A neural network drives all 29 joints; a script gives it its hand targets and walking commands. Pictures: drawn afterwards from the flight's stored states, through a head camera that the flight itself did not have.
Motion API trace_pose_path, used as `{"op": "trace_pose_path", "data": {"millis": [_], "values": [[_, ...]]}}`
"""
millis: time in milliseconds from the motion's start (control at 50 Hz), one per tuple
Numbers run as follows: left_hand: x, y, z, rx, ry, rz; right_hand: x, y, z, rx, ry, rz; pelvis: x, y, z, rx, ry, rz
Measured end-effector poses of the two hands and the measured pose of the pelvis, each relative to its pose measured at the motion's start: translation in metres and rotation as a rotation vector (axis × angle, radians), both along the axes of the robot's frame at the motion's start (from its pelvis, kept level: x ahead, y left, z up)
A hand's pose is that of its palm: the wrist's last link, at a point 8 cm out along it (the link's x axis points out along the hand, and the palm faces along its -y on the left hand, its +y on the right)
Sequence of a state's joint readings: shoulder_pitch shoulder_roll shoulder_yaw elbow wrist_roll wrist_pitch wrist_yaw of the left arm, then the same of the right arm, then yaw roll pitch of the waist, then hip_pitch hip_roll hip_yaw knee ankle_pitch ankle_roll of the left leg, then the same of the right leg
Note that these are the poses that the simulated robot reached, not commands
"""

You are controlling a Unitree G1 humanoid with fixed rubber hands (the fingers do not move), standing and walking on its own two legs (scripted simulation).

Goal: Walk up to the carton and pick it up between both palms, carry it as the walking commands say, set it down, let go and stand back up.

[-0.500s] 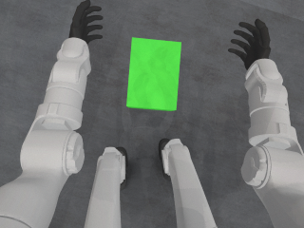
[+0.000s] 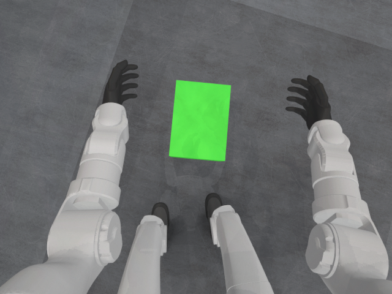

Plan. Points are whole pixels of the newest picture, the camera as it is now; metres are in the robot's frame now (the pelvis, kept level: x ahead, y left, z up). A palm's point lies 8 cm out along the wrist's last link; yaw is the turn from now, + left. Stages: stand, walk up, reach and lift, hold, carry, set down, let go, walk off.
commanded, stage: let go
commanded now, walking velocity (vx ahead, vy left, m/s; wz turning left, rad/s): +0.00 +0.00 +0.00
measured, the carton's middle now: (199, 123) +0.49 -0.08 -0.62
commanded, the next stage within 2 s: stand in 1.16 s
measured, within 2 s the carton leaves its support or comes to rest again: neither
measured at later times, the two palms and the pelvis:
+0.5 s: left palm (35, 207) +0.29 +0.21 -0.01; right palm (343, 209) +0.25 -0.23 +0.00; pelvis +0.04 +0.01 +0.08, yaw -1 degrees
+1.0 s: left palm out of the picture +0.23 +0.24 +0.02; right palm (347, 230) +0.22 -0.22 +0.03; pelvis +0.06 +0.02 +0.09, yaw -2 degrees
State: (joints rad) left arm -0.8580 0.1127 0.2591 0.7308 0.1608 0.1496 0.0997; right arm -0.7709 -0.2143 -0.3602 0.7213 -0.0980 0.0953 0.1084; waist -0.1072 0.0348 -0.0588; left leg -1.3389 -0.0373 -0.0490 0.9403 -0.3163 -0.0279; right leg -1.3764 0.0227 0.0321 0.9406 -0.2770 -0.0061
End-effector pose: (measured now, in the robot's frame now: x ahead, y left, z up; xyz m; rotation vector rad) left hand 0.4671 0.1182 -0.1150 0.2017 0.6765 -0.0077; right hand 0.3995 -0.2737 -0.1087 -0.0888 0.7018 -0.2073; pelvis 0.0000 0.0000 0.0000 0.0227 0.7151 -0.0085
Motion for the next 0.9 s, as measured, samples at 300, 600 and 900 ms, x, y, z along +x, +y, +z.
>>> {"op": "trace_pose_path", "data": {"millis": [300,600,900], "values": [[-0.108,0.051,0.067,0.005,0.046,0.038,-0.096,0.009,0.074,-0.018,0.088,0.102,0.029,-0.004,0.051,-0.011,-0.264,-0.003],[-0.203,0.113,0.121,0.017,0.080,0.053,-0.175,0.052,0.123,-0.011,0.094,0.097,0.054,0.016,0.085,-0.036,-0.605,-0.009],[-0.235,0.131,0.138,0.001,0.107,0.053,-0.177,0.062,0.133,-0.023,0.098,0.138,0.063,0.025,0.089,-0.047,-0.798,-0.018]]}}
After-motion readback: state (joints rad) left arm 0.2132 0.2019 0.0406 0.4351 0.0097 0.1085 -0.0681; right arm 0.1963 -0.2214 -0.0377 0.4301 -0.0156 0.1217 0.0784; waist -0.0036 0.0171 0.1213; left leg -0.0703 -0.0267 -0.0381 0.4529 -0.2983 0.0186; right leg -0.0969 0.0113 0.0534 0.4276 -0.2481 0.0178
